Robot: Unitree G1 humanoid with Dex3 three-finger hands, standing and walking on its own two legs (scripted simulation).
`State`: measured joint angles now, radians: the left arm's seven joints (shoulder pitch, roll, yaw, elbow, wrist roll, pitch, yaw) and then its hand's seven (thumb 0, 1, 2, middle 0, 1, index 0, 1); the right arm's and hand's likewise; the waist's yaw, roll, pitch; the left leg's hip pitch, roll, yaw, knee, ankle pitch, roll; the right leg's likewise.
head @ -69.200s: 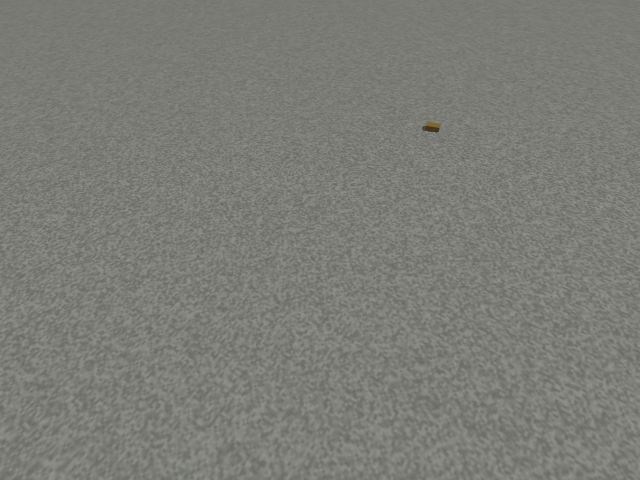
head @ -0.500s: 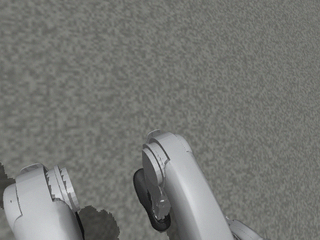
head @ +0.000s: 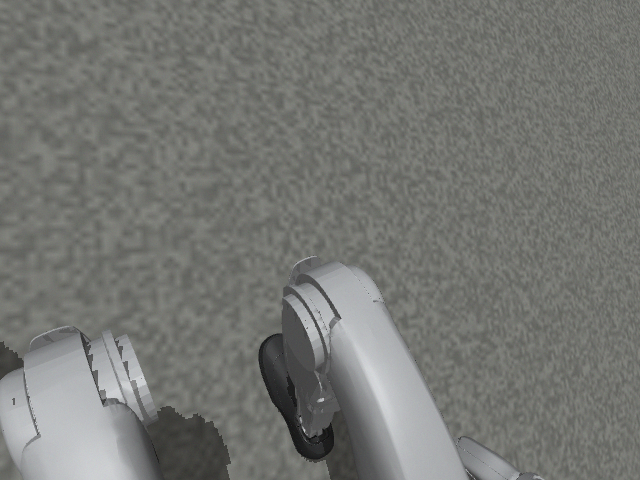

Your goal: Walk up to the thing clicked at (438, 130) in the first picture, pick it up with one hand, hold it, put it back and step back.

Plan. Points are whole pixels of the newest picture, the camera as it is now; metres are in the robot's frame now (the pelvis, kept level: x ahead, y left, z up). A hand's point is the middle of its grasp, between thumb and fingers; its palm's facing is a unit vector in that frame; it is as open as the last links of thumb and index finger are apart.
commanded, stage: open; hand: left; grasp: from above
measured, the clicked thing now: out of the picture +0.39 +0.36 -0.28
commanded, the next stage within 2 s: withdraw in 0.42 s
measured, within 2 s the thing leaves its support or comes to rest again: neither
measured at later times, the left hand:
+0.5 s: hand out of the picture +0.38 +0.36 -0.24, palm faces -0.30 -0.33 -0.89, open 10.7 cm
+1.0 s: hand out of the picture +0.37 +0.39 -0.10, palm faces -0.42 -0.12 -0.90, open 12.2 cm
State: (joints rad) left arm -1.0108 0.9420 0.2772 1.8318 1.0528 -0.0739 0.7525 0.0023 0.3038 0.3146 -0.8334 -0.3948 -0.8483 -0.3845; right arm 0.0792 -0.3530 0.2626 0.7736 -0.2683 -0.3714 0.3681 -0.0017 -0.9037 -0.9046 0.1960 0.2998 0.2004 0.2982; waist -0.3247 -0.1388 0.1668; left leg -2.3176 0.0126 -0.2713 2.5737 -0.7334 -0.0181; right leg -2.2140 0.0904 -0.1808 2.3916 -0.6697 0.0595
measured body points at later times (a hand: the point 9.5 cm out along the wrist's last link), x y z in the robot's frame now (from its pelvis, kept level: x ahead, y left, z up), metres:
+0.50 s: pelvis -0.01 +0.00 +0.00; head +0.25 +0.13 +0.35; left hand +0.40 +0.37 -0.19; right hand +0.05 -0.25 -0.05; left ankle +0.06 +0.13 -0.27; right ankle +0.11 -0.12 -0.27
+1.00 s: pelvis +0.00 +0.00 +0.03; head +0.20 +0.08 +0.43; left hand +0.39 +0.40 -0.05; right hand +0.13 -0.25 -0.07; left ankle +0.06 +0.13 -0.27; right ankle +0.11 -0.12 -0.27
